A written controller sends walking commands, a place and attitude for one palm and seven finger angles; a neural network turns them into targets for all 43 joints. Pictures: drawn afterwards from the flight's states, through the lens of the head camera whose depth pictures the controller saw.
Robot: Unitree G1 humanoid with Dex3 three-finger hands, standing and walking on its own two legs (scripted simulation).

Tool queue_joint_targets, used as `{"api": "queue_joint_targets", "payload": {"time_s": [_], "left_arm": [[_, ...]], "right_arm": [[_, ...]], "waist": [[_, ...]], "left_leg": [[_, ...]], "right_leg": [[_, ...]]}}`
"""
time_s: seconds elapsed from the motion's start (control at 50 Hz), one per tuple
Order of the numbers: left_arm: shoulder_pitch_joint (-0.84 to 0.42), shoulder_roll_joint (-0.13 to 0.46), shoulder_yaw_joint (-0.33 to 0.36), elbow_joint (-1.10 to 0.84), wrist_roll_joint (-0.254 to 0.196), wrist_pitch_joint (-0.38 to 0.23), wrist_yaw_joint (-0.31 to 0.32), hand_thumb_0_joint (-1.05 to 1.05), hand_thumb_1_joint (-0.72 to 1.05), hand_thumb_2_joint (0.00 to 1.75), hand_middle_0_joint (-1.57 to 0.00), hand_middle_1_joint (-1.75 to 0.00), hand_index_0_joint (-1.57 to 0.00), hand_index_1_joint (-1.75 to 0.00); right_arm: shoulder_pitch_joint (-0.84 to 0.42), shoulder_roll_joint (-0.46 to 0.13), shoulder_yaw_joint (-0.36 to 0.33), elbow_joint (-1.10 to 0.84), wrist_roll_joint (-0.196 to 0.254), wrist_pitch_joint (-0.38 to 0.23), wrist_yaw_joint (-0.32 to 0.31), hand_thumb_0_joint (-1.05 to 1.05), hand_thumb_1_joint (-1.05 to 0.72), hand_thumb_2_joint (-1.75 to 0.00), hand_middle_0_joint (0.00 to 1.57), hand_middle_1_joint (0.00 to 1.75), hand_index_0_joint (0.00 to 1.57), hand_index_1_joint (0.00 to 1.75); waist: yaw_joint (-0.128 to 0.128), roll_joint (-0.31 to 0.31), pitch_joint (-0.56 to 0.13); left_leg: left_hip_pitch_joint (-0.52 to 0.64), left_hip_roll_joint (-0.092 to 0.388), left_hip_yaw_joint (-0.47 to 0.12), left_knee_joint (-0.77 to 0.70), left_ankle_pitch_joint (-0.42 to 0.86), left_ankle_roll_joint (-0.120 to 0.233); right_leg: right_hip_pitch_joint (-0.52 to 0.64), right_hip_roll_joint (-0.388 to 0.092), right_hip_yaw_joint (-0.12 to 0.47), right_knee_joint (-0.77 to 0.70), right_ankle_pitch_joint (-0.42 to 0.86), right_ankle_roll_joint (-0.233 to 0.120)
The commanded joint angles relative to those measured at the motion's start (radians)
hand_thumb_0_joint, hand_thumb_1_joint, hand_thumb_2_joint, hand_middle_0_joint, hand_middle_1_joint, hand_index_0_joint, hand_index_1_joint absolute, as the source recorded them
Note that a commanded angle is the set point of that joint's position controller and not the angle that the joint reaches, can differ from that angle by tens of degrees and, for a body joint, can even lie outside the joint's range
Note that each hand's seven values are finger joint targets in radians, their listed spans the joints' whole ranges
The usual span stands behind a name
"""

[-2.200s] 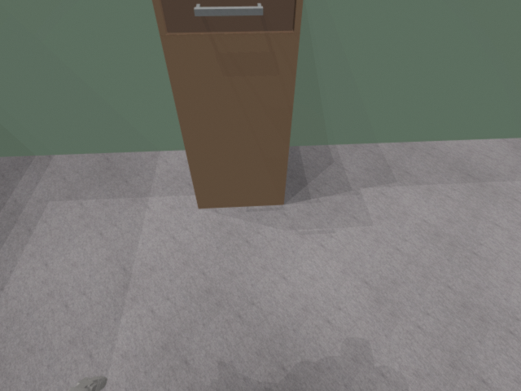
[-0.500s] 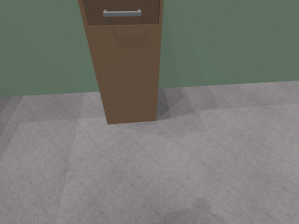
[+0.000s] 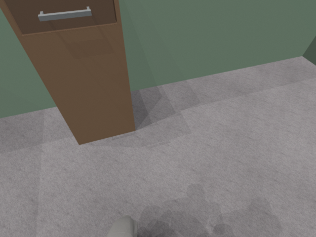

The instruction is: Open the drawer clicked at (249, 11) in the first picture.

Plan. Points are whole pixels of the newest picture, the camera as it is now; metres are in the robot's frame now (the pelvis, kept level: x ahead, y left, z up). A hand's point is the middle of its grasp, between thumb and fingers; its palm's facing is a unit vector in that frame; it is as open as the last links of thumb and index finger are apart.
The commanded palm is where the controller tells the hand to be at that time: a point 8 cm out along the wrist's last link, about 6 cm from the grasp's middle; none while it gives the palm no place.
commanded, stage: walk to a spot facing it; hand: left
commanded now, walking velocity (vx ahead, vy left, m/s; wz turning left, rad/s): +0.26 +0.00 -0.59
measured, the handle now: (65, 13) +0.84 +0.46 +0.15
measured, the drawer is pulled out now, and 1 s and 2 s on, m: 0.00 0.00 0.00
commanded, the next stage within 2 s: turn to face it in 0.50 s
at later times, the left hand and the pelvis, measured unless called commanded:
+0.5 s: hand (107, 169) +0.34 +0.22 -0.16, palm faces -0.31 -0.92 -0.25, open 7.4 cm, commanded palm none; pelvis +0.15 +0.06 -0.01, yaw -20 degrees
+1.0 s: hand (118, 170) +0.35 +0.18 -0.19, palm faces -0.28 -0.95 -0.14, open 7.4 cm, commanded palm none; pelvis +0.21 +0.05 -0.01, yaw -18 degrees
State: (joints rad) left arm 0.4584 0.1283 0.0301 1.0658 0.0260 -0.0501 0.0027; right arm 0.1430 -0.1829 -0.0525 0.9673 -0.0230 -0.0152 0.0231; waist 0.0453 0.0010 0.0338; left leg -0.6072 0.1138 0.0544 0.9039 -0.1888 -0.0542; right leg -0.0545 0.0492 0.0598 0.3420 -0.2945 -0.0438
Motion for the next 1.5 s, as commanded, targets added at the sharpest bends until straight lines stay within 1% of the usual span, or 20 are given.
{"api": "queue_joint_targets", "payload": {"time_s": [0.0,0.08,0.1,0.12,0.18,0.26,0.48,0.52,0.54,0.56,0.6,0.7,0.82,0.86,0.9,1.0,1.22,1.28,1.36,1.48], "left_arm": [[0.024,0.211,0.057,-0.048,0.005,-0.014,0.016,0.00,0.90,0.90,-0.20,-0.30,-0.20,-0.30],[-0.030,0.193,0.071,-0.074,-0.006,-0.006,0.011,0.00,0.90,0.90,-0.20,-0.30,-0.20,-0.30],[0.026,0.131,0.070,-0.093,-0.022,0.002,-0.001,0.00,0.90,0.90,-0.20,-0.30,-0.20,-0.30],[-0.026,0.132,0.066,-0.121,-0.016,-0.003,-0.006,0.00,0.90,0.90,-0.20,-0.30,-0.20,-0.30],[-0.123,0.138,0.069,-0.135,0.001,0.024,-0.028,0.00,0.90,0.90,-0.20,-0.30,-0.20,-0.30],[-0.111,0.100,0.068,-0.147,0.001,0.077,-0.042,0.00,0.90,0.90,-0.20,-0.30,-0.20,-0.30],[-0.345,0.132,0.059,-0.266,0.007,0.080,-0.036,0.00,0.90,0.90,-0.20,-0.30,-0.20,-0.30],[-0.249,0.173,0.067,-0.245,0.007,0.064,-0.029,0.00,0.90,0.90,-0.20,-0.30,-0.20,-0.30],[-0.165,0.279,0.085,-0.227,0.014,0.047,-0.017,0.00,0.90,0.90,-0.20,-0.30,-0.20,-0.30],[-0.078,0.384,0.106,-0.209,-0.004,0.044,-0.004,0.00,0.90,0.90,-0.20,-0.30,-0.20,-0.30],[-0.149,0.336,0.094,-0.214,-0.011,0.053,0.019,0.00,0.90,0.90,-0.20,-0.30,-0.20,-0.30],[-0.350,0.218,0.038,-0.226,0.002,0.046,0.029,0.00,0.90,0.90,-0.20,-0.30,-0.20,-0.30],[-0.302,0.207,0.039,-0.167,-0.014,0.063,0.028,0.00,0.90,0.90,-0.20,-0.30,-0.20,-0.30],[-0.260,0.137,0.037,-0.186,-0.021,0.081,0.022,0.00,0.90,0.90,-0.20,-0.30,-0.20,-0.30],[-0.320,0.131,0.042,-0.207,-0.012,0.078,0.023,0.00,0.90,0.90,-0.20,-0.30,-0.20,-0.30],[-0.325,0.115,0.052,-0.188,-0.016,0.067,0.014,0.00,0.90,0.90,-0.20,-0.30,-0.20,-0.30],[-0.203,0.155,0.060,-0.187,-0.027,0.062,0.025,0.00,0.90,0.90,-0.20,-0.30,-0.20,-0.30],[-0.192,0.338,0.083,-0.217,-0.002,0.054,0.036,0.00,0.90,0.90,-0.20,-0.30,-0.20,-0.30],[-0.303,0.234,0.052,-0.244,-0.003,0.042,0.033,0.00,0.90,0.90,-0.20,-0.30,-0.20,-0.30],[-0.205,0.288,0.060,-0.223,0.006,0.048,0.031,0.00,0.90,0.90,-0.20,-0.30,-0.20,-0.30]], "right_arm": [[-0.120,-0.058,-0.012,-0.123,0.011,-0.040,-0.001,0.00,-0.90,-0.90,0.20,0.30,0.20,0.30],[0.217,-0.165,-0.037,-0.032,0.005,-0.060,-0.041,0.00,-0.90,-0.90,0.20,0.30,0.20,0.30],[0.331,-0.295,-0.063,-0.010,-0.012,-0.063,-0.050,0.00,-0.90,-0.90,0.20,0.30,0.20,0.30],[0.361,-0.297,-0.051,-0.011,-0.001,-0.048,-0.047,0.00,-0.90,-0.90,0.20,0.30,0.20,0.30],[0.125,-0.144,-0.015,-0.059,0.004,-0.054,-0.050,0.00,-0.90,-0.90,0.20,0.30,0.20,0.30],[0.071,-0.125,-0.012,-0.056,0.001,-0.055,-0.055,0.00,-0.90,-0.90,0.20,0.30,0.20,0.30],[0.149,-0.202,-0.047,-0.049,-0.010,-0.013,-0.038,0.00,-0.90,-0.90,0.20,0.30,0.20,0.30],[0.152,-0.212,-0.046,-0.059,-0.004,-0.006,-0.034,0.00,-0.90,-0.90,0.20,0.30,0.20,0.30],[0.183,-0.172,-0.034,-0.080,0.007,-0.001,-0.025,0.00,-0.90,-0.90,0.20,0.30,0.20,0.30],[0.138,-0.123,-0.018,-0.133,0.009,0.004,-0.028,0.00,-0.90,-0.90,0.20,0.30,0.20,0.30],[0.091,-0.126,-0.012,-0.118,0.013,0.017,-0.049,0.00,-0.90,-0.90,0.20,0.30,0.20,0.30],[0.243,-0.074,0.009,-0.006,0.004,0.045,-0.041,0.00,-0.90,-0.90,0.20,0.30,0.20,0.30],[0.241,-0.059,0.016,0.020,0.007,0.028,-0.033,0.00,-0.90,-0.90,0.20,0.30,0.20,0.30],[0.243,-0.158,-0.005,-0.002,-0.001,0.021,-0.030,0.00,-0.90,-0.90,0.20,0.30,0.20,0.30],[0.247,-0.194,-0.022,-0.007,-0.009,0.012,-0.046,0.00,-0.90,-0.90,0.20,0.30,0.20,0.30],[0.193,-0.163,-0.033,-0.021,-0.003,0.008,-0.053,0.00,-0.90,-0.90,0.20,0.30,0.20,0.30],[0.084,-0.220,-0.070,-0.089,0.003,0.041,-0.031,0.00,-0.90,-0.90,0.20,0.30,0.20,0.30],[0.049,-0.143,-0.060,-0.149,0.004,0.046,-0.017,0.00,-0.90,-0.90,0.20,0.30,0.20,0.30],[0.050,-0.147,-0.060,-0.098,-0.002,0.074,0.001,0.00,-0.90,-0.90,0.20,0.30,0.20,0.30],[-0.074,-0.141,-0.041,-0.143,0.005,0.076,0.011,0.00,-0.90,-0.90,0.20,0.30,0.20,0.30]], "waist": [[0.008,-0.146,0.060],[-0.135,-0.024,-0.118],[-0.149,0.285,-0.239],[-0.149,0.255,-0.209],[-0.065,0.181,0.001],[-0.015,0.167,-0.026],[-0.077,0.122,-0.029],[-0.015,0.065,-0.085],[0.022,-0.157,-0.177],[0.050,-0.314,-0.219],[0.025,-0.193,-0.209],[-0.102,-0.124,-0.100],[-0.073,-0.110,-0.027],[-0.058,0.225,0.016],[-0.089,0.325,0.012],[-0.076,0.121,-0.092],[-0.038,0.141,-0.145],[-0.012,-0.251,-0.091],[-0.078,-0.158,0.025],[-0.016,-0.168,0.016]], "left_leg": [[0.075,-0.033,0.029,-0.176,-0.023,0.014],[0.668,-0.008,-0.015,-0.427,0.036,0.052],[0.864,0.325,-0.395,-0.474,0.090,0.154],[0.763,0.432,-0.524,-0.588,0.077,0.231],[0.429,0.332,-0.286,-0.658,-0.054,0.205],[0.343,0.242,0.017,-0.628,0.182,0.181],[0.465,0.281,0.146,-0.466,0.321,0.156],[0.425,0.241,0.213,-0.237,0.397,0.091],[0.194,0.161,0.263,0.037,0.168,0.026],[-0.025,0.001,0.183,0.302,-0.440,-0.030],[-0.029,0.025,-0.015,0.380,-0.401,-0.010],[0.215,0.003,-0.003,0.137,-0.214,0.002],[0.383,-0.036,0.046,-0.338,-0.034,0.014],[0.339,0.150,-0.254,-0.542,0.108,0.108],[0.332,0.250,-0.472,-0.654,0.246,0.238],[0.495,0.144,-0.290,-0.552,0.412,0.229],[0.336,0.046,-0.375,-0.464,0.263,0.172],[0.001,-0.163,-0.096,0.047,-0.383,0.017],[0.015,-0.091,-0.080,0.330,-0.206,-0.001],[0.086,-0.077,0.000,0.095,-0.249,-0.017]], "right_leg": [[-0.066,-0.237,0.196,-0.067,0.331,-0.118],[-0.248,-0.120,0.128,0.348,0.400,-0.050],[-0.473,0.024,-0.018,0.685,-0.116,0.011],[-0.534,0.016,-0.021,0.893,-0.318,0.016],[-0.581,-0.122,-0.039,0.998,-0.149,0.041],[-0.477,-0.146,-0.093,0.811,-0.055,0.070],[-0.343,-0.096,-0.182,0.369,-0.019,0.059],[-0.151,-0.073,-0.191,0.203,0.097,0.029],[0.118,-0.253,0.048,0.124,0.342,-0.046],[0.198,-0.482,0.366,0.094,0.840,-0.179],[0.110,-0.433,0.265,0.086,0.702,-0.205],[-0.235,-0.298,-0.031,0.009,0.387,-0.112],[-0.258,-0.288,-0.087,0.085,0.128,-0.039],[-0.347,-0.149,-0.186,0.290,-0.103,0.064],[-0.425,-0.091,-0.128,0.619,-0.286,0.084],[-0.478,-0.111,-0.074,0.683,-0.165,0.102],[-0.122,-0.057,-0.097,0.129,0.019,0.092],[-0.040,-0.550,0.279,-0.094,0.150,-0.107],[-0.167,-0.366,-0.007,-0.014,0.304,-0.072],[-0.099,-0.405,-0.080,0.000,0.333,-0.086]]}}
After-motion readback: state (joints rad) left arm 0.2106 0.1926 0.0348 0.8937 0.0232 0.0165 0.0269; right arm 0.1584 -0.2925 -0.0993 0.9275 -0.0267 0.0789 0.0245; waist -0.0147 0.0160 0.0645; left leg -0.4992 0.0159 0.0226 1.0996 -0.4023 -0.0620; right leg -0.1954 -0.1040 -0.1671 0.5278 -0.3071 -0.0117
